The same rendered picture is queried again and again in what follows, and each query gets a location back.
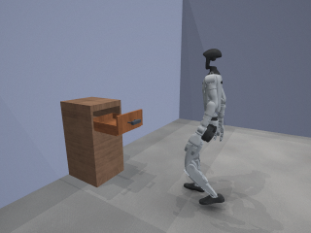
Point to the robot right forearm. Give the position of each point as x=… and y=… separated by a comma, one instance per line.
x=221, y=114

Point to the robot left hand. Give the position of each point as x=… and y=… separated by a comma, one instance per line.
x=195, y=141

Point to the robot left forearm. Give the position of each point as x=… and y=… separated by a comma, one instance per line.
x=208, y=114

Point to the robot right hand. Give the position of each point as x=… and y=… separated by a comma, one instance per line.
x=221, y=130

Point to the drawer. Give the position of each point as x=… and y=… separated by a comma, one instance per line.
x=117, y=124

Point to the handle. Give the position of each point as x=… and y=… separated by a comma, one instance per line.
x=135, y=121

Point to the right robot shin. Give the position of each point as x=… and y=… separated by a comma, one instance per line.
x=197, y=161

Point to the robot head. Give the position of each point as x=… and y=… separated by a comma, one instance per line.
x=212, y=54

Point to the right robot upper arm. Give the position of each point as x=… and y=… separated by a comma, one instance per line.
x=223, y=97

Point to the cabinet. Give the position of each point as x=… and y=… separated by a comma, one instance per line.
x=93, y=157

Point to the left robot upper arm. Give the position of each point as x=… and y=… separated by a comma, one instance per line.
x=211, y=85

